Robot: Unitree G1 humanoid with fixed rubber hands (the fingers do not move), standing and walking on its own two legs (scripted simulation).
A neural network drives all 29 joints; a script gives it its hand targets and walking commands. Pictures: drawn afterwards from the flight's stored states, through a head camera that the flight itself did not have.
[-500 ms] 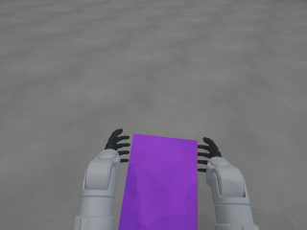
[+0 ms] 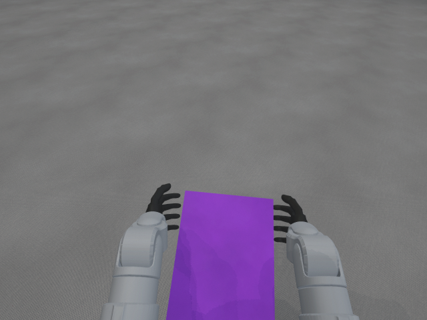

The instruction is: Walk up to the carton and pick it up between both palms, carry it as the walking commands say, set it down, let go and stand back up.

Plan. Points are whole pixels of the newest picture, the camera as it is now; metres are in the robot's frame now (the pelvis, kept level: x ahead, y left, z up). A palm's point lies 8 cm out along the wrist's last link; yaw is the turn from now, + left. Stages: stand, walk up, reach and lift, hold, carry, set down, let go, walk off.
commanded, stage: carry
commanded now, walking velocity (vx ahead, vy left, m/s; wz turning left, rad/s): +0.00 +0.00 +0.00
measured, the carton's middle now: (221, 261) +0.27 +0.01 -0.06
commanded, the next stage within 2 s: hold in 0.88 s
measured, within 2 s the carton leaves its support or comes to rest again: neither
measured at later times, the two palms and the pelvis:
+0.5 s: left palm (154, 223) +0.29 +0.14 +0.05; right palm (294, 233) +0.28 -0.13 +0.05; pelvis +0.00 +0.00 +0.00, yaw +0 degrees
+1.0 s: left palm (155, 230) +0.29 +0.14 +0.03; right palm (292, 234) +0.29 -0.13 +0.03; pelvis +0.00 +0.00 +0.00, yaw +8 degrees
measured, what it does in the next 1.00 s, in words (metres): stands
